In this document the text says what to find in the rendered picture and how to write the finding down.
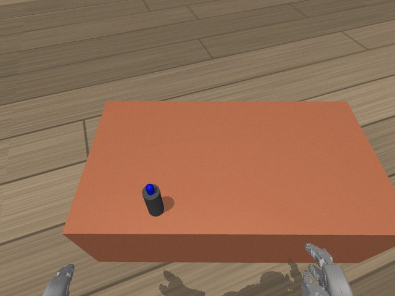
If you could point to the right robot hand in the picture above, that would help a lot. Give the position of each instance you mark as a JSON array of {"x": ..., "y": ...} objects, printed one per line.
[{"x": 332, "y": 280}]

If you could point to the left robot hand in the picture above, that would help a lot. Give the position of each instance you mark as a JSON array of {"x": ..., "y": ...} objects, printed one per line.
[{"x": 59, "y": 285}]

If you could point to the bottle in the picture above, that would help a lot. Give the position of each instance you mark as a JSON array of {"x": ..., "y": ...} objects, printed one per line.
[{"x": 153, "y": 199}]

